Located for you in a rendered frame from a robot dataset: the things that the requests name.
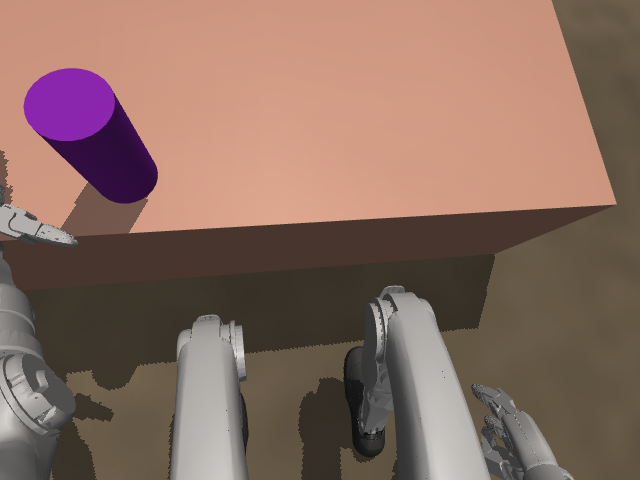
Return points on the right robot hand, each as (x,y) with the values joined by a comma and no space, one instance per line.
(517,430)

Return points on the can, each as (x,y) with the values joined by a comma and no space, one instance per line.
(77,113)

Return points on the left robot hand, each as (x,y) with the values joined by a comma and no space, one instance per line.
(22,225)

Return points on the right robot foot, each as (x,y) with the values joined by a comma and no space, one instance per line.
(365,444)

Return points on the left robot arm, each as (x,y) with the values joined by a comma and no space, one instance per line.
(34,403)

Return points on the right robot arm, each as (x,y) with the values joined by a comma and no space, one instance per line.
(547,472)

